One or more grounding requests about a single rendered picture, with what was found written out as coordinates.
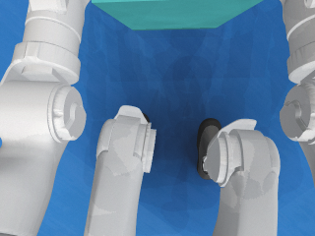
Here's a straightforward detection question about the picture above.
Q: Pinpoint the left robot forearm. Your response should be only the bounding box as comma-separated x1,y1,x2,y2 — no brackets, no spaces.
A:
0,0,91,87

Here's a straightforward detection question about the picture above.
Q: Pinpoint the carton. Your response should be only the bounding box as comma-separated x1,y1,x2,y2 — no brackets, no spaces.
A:
92,0,264,30

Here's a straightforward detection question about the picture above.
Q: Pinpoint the right robot foot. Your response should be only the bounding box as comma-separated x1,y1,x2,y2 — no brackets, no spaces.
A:
196,118,221,180

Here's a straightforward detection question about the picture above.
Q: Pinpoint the left robot shin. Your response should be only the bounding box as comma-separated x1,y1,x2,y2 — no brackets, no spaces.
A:
95,105,148,159

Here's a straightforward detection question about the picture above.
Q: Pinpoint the robot left upper arm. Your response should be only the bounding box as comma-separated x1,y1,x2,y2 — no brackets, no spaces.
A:
0,80,87,236

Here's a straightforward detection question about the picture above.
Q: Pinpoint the right robot forearm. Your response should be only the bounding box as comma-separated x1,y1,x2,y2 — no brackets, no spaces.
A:
280,0,315,84

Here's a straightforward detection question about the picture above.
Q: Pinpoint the robot right upper arm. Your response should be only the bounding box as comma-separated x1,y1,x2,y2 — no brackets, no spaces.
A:
280,79,315,188

